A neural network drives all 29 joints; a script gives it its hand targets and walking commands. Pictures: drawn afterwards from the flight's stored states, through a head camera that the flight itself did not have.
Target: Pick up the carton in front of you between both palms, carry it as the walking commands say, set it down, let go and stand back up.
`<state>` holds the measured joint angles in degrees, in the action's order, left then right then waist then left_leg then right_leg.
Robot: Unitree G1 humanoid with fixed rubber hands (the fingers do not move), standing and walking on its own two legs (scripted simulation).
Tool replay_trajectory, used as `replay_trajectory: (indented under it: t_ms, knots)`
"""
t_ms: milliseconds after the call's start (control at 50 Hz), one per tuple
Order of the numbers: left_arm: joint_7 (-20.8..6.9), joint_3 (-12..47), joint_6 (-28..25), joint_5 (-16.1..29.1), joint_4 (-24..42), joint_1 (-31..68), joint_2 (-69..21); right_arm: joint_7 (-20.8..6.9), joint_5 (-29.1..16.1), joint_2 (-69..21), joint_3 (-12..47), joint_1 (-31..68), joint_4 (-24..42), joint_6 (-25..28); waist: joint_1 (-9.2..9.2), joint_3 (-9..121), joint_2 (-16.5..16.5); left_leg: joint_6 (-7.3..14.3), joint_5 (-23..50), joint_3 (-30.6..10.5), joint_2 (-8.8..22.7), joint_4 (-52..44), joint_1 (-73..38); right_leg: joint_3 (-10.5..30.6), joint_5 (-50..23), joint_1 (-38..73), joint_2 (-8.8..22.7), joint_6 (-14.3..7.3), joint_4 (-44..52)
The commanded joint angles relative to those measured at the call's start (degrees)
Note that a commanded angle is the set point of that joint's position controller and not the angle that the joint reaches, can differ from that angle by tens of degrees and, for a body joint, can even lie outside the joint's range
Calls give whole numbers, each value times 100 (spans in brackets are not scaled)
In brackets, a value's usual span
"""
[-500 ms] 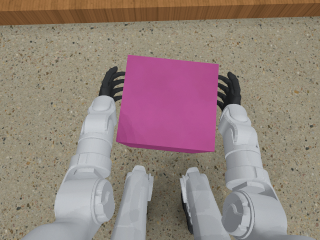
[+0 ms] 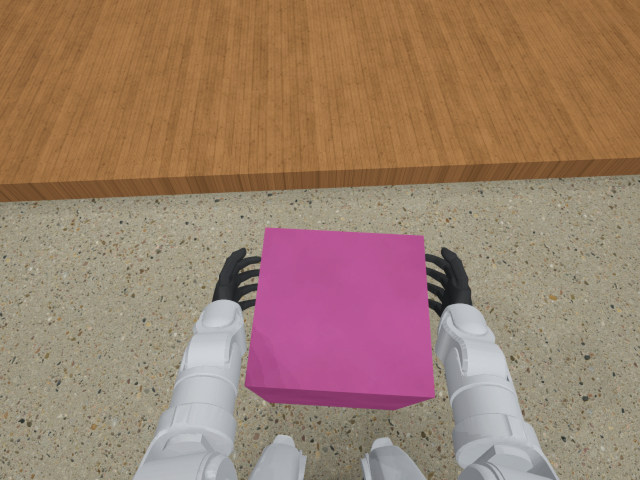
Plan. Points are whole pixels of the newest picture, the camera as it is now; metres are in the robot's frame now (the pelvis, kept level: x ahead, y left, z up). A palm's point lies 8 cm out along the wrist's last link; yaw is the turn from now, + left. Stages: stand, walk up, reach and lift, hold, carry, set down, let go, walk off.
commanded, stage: reach and lift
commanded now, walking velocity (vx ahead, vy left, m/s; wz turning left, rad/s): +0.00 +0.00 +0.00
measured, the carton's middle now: (337, 329) +0.34 +0.00 -0.11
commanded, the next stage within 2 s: hold in 1.44 s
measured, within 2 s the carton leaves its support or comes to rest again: neither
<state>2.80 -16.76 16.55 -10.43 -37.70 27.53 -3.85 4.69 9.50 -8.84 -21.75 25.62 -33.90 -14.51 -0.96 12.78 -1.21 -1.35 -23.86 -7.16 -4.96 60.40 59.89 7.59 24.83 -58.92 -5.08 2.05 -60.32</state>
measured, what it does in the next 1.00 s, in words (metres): rises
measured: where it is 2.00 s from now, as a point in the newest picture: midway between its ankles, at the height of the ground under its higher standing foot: outside the picture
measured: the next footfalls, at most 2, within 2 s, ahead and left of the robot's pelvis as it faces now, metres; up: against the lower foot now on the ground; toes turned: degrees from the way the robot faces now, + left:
none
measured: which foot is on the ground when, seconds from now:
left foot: down 0.00-1.00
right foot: down 0.00-1.00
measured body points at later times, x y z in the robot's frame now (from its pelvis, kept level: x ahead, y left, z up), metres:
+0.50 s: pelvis +0.03 -0.01 +0.08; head -0.01 +0.00 +0.53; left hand +0.33 +0.14 +0.09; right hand +0.33 -0.16 +0.10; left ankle +0.04 +0.13 -0.66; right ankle +0.03 -0.13 -0.66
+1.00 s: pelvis +0.02 +0.00 +0.09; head -0.01 +0.00 +0.53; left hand +0.33 +0.15 +0.10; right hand +0.33 -0.16 +0.11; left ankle +0.04 +0.13 -0.66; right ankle +0.03 -0.13 -0.66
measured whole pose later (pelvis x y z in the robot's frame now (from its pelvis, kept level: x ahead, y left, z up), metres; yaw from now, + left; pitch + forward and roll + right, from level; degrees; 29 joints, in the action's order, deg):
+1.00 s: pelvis +0.02 +0.00 +0.09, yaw +0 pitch -3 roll +0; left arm 0.9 -15.9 37.1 -17.7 -21.9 17.7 -9.4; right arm -0.1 18.0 -9.9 -18.3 19.4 -22.9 -34.7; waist -0.1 1.5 -0.5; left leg -0.6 -11.5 -7.6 -2.6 24.1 9.2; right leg 8.5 12.5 -8.7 -2.4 0.8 -24.5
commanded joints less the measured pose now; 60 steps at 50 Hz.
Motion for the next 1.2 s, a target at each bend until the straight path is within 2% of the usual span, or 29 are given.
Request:
replay_trajectory:
  t_ms: [0, 160, 340, 400, 500, 560, 720, 860, 1180]
  knots:
    - [-1337, 3158, -156, 737, 314, 2807, -5962, -1439, -541, -5742, 3480, 2529, -424, -172, 69, 2854, 226, 89, 1819, 307, -214, -1172, -2747, -381, -1670, 1946, -258, -105, 1162]
    - [-1409, 3446, 176, 834, 761, 2094, -5988, -1535, -515, -5750, 3741, 1735, -97, -521, 86, 2126, 183, 73, 2482, 231, -131, -2198, -3901, -238, -2426, 3308, -144, -124, 2215]
    - [-1527, 3751, 1020, 1013, 1583, 1574, -5957, -1704, -740, -5857, 4078, 1126, 554, -1332, 87, 1129, 74, 48, 2668, 245, -54, -3326, -5032, -207, -2879, 4748, -30, -81, 3325]
    - [-1544, 3693, 1335, 976, 1767, 1512, -5873, -1764, -725, -5790, 4012, 1067, 688, -1630, 114, 618, 86, 42, 2464, 263, -34, -3639, -5209, -204, -2713, 4960, 2, -80, 3630]
    - [-1641, 3218, 1644, 773, 1580, 1698, -5813, -1876, -533, -5643, 3532, 1267, 511, -1930, 115, -192, 68, 99, 1607, 306, -16, -3894, -5198, -232, -1789, 4849, 51, -127, 3919]
    - [-1720, 3046, 1663, 719, 1463, 2085, -5856, -1936, -459, -5703, 3345, 1637, 407, -1943, 97, -279, 47, 132, 1269, 353, -6, -3881, -5195, -275, -1386, 4762, 65, -159, 3935]
    - [-1774, 3136, 1639, 784, 1536, 2668, -6028, -1996, -484, -5829, 3378, 2217, 454, -1915, 91, 206, 80, 114, 1283, 388, 1, -3841, -5348, -346, -1391, 4965, 57, -168, 3877]
    - [-1737, 3132, 1726, 744, 1583, 2512, -6013, -2004, -453, -5703, 3356, 2119, 514, -1971, 89, 266, 141, 69, 1541, 372, 3, -3939, -5546, -373, -1630, 5053, 32, -172, 3948]
    - [-1670, 3373, 1971, 917, 2203, 1825, -5944, -1990, -613, -5544, 3596, 1459, 1149, -2203, 84, 297, 142, 18, 2517, 307, -21, -4102, -5936, -347, -2557, 5479, -29, -125, 4096]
